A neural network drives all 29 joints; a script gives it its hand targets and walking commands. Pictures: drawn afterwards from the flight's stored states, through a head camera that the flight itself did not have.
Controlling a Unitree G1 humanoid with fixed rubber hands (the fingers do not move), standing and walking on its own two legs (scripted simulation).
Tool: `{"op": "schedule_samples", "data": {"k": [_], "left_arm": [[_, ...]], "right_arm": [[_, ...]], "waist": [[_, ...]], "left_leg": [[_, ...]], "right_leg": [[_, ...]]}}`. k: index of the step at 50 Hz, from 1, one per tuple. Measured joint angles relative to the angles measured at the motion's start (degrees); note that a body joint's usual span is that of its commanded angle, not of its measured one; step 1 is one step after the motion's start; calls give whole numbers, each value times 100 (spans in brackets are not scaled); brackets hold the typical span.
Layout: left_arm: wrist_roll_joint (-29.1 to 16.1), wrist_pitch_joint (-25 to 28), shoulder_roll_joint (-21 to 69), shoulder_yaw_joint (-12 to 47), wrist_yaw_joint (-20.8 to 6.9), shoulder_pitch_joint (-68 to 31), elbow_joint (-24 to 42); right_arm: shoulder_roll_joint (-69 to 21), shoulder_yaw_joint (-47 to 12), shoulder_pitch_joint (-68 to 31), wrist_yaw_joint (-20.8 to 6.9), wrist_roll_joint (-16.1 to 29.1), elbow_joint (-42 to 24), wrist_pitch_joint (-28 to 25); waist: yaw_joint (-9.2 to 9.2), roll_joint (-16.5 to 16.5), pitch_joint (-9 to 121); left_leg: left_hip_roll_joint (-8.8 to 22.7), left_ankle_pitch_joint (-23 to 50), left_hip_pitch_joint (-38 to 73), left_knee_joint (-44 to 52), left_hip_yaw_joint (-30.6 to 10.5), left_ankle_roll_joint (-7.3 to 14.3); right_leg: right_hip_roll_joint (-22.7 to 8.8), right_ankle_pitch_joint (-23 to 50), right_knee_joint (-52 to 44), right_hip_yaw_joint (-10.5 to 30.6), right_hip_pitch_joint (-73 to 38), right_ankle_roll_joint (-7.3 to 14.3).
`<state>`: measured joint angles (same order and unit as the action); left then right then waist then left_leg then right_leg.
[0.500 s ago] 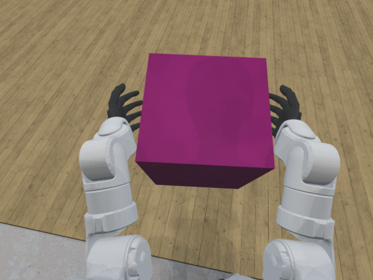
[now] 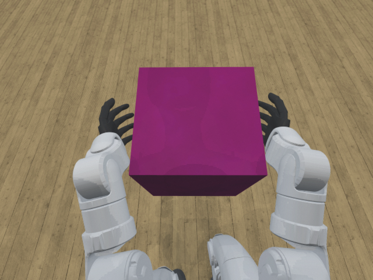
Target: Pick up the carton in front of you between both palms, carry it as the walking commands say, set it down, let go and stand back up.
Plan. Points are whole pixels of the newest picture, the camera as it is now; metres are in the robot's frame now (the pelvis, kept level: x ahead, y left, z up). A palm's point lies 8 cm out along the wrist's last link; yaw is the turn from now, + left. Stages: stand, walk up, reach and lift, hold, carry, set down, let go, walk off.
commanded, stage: carry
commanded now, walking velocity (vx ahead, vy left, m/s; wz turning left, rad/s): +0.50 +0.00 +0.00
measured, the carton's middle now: (195, 142) +0.37 -0.04 +0.04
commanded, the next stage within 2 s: none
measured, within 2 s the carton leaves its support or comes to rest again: neither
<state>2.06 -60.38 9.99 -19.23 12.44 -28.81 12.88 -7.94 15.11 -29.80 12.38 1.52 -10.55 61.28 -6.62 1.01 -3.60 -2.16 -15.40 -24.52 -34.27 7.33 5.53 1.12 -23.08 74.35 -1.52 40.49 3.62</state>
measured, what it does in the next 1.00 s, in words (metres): walks ahead: right foot, then left foot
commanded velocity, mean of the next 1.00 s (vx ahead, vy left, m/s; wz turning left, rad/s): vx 0.50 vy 0.00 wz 0.00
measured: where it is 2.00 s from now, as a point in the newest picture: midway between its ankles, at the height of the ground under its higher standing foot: (172, 94)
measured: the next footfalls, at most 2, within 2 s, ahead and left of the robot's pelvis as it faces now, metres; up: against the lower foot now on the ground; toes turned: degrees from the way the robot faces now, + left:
right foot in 0.22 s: +0.33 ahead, -0.10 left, +0.00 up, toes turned -3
left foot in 0.68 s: +0.57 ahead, +0.11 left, +0.00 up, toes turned +9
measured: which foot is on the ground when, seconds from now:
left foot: down 0.00-0.22, up 0.24-0.66, down 0.68-1.00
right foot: up 0.00-0.20, down 0.22-0.70, up 0.72-1.00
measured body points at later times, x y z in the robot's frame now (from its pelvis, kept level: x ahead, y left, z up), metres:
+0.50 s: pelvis +0.31 -0.03 +0.02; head +0.33 -0.05 +0.47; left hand +0.66 +0.14 +0.13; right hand +0.68 -0.17 +0.12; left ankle +0.38 +0.12 -0.67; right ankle +0.29 -0.10 -0.72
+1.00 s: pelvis +0.66 -0.01 +0.02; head +0.66 -0.01 +0.47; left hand +0.91 +0.15 +0.11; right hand +0.91 -0.16 +0.11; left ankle +0.54 +0.10 -0.72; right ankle +0.77 -0.12 -0.71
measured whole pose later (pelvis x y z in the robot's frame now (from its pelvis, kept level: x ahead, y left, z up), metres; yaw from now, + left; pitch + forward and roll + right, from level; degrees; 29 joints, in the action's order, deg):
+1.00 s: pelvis +0.66 -0.01 +0.02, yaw +1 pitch +5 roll -1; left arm -0.4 -62.0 7.6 -2.3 9.4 3.4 32.4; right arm -7.5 2.5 2.2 8.9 0.1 -31.2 62.7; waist -0.7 1.6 6.3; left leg 3.7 -19.8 -3.3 -18.6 7.9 -1.0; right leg -2.6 -8.0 30.0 -9.0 29.7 -0.1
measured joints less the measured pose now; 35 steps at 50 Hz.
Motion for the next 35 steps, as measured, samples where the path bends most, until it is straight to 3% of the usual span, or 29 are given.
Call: {"op": "schedule_samples", "data": {"k": [4, 9, 11, 15, 17, 25, 30, 33, 35], "left_arm": [[96, 26, 18, 38, -4, -15, 153], [50, -136, -247, 122, 38, -184, -8], [41, -257, -353, 154, 65, -423, -328], [-116, -438, -319, 167, 115, -690, -897], [-168, -557, -253, 114, 64, -630, -1027], [118, -175, -2, -24, -162, -280, -1237], [252, 132, 185, 125, -278, 178, -972], [209, 144, 126, 393, -308, 614, -610], [71, 123, 1, 517, -323, 912, -294]], "right_arm": [[78, -14, -142, 0, 81, -27, 20], [166, -82, -438, 1, -33, 187, 185], [227, -33, -533, 36, -117, 315, 322], [362, 216, -635, 156, -251, 725, 450], [231, 447, -620, 157, -394, 937, 463], [-44, 606, -267, -86, -701, 1102, 114], [-54, 393, 271, -217, -606, 782, -134], [-150, 220, 689, -289, -545, 465, -210], [-269, 28, 1013, -334, -484, 251, -343]], "waist": [[5, 38, 189], [273, 38, 662], [408, -76, 878], [896, -25, 938], [995, -43, 920], [896, -31, 739], [766, -35, 721], [707, -80, 744], [677, -246, 740]], "left_leg": [[13, -164, 803, 612, -100, -89], [85, -780, 1622, 711, -208, -281], [81, -1179, 1589, -80, -275, -341], [47, -1190, 314, -3139, -701, -295], [107, -833, -239, -3512, -687, -298], [523, 62, -1136, -1447, -499, -553], [509, 677, -866, 43, -242, -655], [372, 1046, -296, 935, 96, -591], [281, 1115, -109, 835, 247, -245]], "right_leg": [[-179, 873, -1948, -150, 209, 19], [-134, 1877, -3984, -462, -533, 61], [-106, 1800, -4487, -472, -1078, 188], [60, 1192, -3951, -527, -1218, 282], [75, 1165, -4215, -523, -1517, 226], [3, 989, -5353, -429, -2734, 120], [-59, 581, -5661, -360, -3426, -52], [-127, 41, -5331, -296, -3724, -187], [-288, -206, -4144, -218, -3397, -267]]}}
